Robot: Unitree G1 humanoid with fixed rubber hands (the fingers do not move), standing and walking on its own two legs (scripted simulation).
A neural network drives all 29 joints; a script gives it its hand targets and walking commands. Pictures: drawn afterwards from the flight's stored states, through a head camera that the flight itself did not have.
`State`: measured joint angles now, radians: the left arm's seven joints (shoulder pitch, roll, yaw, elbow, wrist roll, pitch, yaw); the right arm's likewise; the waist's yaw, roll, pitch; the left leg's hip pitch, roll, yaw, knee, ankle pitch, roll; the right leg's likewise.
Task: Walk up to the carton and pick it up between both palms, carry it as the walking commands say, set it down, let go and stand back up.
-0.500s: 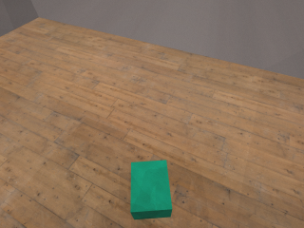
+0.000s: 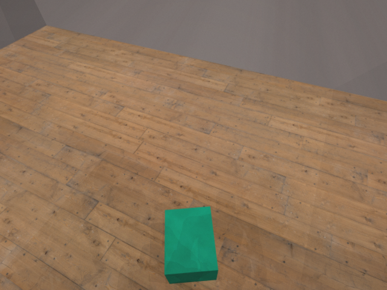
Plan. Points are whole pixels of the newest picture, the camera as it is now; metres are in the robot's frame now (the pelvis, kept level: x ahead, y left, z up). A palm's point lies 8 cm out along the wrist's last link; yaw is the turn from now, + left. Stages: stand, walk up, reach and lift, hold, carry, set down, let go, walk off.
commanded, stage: stand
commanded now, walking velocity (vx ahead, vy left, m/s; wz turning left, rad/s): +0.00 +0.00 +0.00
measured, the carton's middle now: (190, 244) +0.42 +0.07 -0.68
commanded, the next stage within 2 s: reach and lift in 0.02 s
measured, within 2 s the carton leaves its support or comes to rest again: neither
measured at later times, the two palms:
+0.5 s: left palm out of the picture +0.13 +0.22 -0.16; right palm out of the picture +0.11 -0.17 -0.16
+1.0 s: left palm (111, 256) +0.23 +0.25 -0.19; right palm (265, 257) +0.24 -0.15 -0.18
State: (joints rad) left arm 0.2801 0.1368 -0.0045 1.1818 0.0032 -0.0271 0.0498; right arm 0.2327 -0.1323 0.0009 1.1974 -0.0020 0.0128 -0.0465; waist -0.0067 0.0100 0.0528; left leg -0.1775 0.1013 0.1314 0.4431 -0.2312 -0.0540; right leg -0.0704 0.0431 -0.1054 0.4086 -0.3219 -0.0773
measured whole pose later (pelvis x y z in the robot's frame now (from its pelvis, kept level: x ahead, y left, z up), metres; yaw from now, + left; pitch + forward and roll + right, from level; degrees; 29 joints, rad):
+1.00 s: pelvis -0.13 +0.08 -0.10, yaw -5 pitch +19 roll -2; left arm -0.59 0.13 0.14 0.53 -0.04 0.61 0.13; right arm -0.70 -0.27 -0.15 0.72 0.01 0.54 0.09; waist 0.05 0.02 0.13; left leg -1.13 -0.01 0.00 1.09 -0.29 0.03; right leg -1.07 0.02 0.04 1.12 -0.38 0.03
